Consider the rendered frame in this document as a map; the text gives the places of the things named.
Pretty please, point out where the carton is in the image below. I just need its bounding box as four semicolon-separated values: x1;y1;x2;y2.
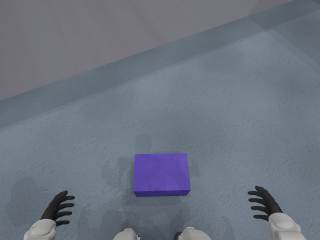
133;153;191;197

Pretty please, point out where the left robot hand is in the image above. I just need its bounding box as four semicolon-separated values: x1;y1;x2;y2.
40;190;75;226

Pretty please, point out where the robot left shin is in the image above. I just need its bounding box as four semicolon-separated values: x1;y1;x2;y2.
124;228;135;233

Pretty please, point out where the robot left forearm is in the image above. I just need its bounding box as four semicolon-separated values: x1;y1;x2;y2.
23;219;57;240

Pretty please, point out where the robot shin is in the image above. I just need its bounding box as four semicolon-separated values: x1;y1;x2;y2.
124;228;135;233
182;227;195;234

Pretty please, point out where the right robot hand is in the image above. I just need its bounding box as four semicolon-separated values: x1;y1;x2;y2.
248;186;283;222

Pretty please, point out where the robot right forearm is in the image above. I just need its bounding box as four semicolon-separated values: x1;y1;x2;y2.
268;212;307;240

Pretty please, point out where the robot right shin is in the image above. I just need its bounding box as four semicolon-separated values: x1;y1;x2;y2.
182;227;195;234

